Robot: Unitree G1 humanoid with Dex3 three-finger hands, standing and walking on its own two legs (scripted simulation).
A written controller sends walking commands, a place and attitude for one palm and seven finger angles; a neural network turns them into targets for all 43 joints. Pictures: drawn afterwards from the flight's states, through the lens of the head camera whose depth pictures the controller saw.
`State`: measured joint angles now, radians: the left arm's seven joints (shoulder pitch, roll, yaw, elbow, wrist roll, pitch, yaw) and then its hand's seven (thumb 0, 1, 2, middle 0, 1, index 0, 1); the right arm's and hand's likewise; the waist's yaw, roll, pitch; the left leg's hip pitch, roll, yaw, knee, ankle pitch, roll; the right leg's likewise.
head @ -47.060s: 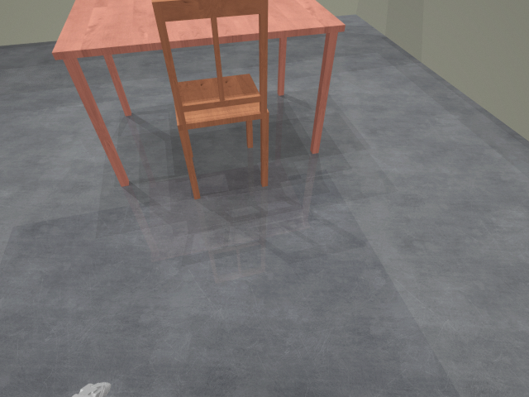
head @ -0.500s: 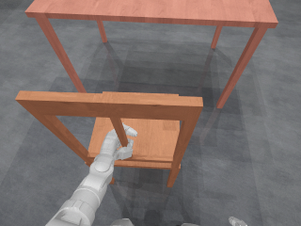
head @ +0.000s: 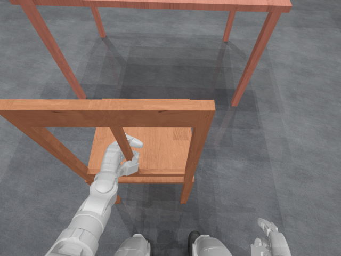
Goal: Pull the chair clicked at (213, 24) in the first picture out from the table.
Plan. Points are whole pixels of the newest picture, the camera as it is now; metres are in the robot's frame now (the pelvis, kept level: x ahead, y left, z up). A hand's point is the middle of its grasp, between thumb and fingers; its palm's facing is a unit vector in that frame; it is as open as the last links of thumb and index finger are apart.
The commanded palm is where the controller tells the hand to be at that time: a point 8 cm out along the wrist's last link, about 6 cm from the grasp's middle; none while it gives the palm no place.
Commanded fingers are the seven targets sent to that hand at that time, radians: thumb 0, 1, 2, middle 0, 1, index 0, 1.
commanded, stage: step backward, pulling the chair out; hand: left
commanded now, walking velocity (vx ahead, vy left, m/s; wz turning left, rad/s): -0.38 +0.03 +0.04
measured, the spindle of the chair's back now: (128, 153) +0.36 +0.11 -0.06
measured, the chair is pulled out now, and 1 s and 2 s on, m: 0.50 0.65 0.65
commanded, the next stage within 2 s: stop walking, hand still on the chair in 0.46 s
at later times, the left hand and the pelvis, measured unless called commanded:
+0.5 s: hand (127, 192) +0.26 +0.11 -0.06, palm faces -0.07 -0.98 -0.19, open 5.3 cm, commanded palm +0.24 +0.16 -0.05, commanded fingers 0.00 0.90 0.90 -0.50 -1.45 -0.50 -1.45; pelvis -0.09 -0.01 +0.00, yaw -2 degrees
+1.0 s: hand (123, 220) +0.20 +0.11 -0.06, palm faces -0.07 -0.98 -0.16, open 5.2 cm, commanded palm +0.19 +0.16 -0.04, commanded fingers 0.00 0.90 0.90 -0.50 -1.45 -0.50 -1.45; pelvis -0.08 +0.00 +0.01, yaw -3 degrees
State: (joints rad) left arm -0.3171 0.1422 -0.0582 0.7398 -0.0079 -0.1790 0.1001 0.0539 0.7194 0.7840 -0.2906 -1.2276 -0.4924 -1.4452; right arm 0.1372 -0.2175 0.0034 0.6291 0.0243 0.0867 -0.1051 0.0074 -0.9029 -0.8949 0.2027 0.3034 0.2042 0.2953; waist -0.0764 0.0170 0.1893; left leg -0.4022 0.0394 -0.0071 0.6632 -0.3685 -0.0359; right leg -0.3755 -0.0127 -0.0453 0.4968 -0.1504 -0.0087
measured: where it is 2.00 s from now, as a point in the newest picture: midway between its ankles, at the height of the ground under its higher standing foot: outside the picture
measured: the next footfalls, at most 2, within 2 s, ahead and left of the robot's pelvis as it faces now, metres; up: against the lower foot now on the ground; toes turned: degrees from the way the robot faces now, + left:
left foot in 0.08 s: -0.03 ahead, +0.13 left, +0.00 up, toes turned -2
right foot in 0.30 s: -0.02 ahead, -0.14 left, +0.00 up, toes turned -3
